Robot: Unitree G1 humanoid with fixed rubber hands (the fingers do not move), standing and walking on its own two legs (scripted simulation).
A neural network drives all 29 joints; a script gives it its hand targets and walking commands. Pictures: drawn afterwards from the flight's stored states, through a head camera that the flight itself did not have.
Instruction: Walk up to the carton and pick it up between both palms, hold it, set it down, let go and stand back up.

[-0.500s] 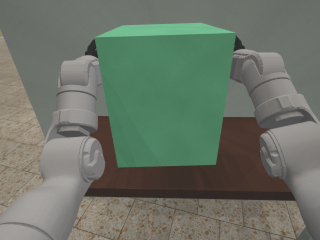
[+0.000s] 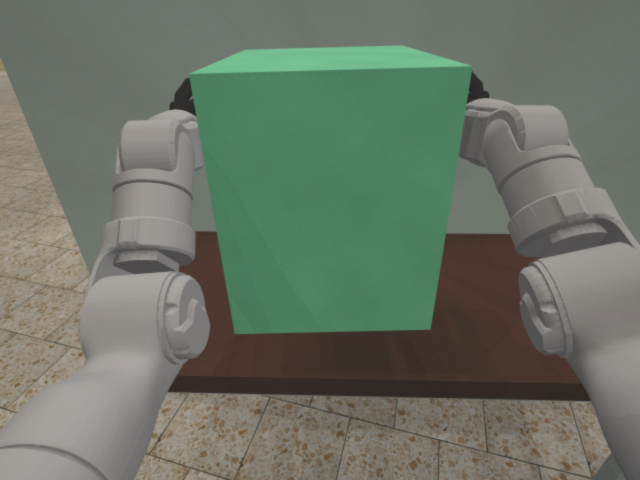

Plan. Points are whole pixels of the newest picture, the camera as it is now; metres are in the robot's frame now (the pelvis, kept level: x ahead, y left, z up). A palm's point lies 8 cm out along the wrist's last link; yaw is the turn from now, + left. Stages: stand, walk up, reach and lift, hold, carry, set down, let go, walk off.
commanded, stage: hold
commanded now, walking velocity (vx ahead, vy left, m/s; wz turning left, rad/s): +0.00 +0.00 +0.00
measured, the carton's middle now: (327, 174) +0.40 -0.01 +0.27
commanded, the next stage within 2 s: set down in 0.22 s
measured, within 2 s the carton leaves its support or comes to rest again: neither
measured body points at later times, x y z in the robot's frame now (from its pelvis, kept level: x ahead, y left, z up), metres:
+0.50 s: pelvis +0.01 +0.00 +0.00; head -0.11 +0.03 +0.43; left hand +0.40 +0.16 +0.36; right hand +0.37 -0.17 +0.37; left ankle +0.02 +0.13 -0.75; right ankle +0.01 -0.12 -0.75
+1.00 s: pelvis +0.03 +0.01 +0.00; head -0.05 +0.08 +0.44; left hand +0.45 +0.18 +0.30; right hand +0.41 -0.14 +0.30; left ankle +0.02 +0.13 -0.75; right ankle +0.01 -0.12 -0.75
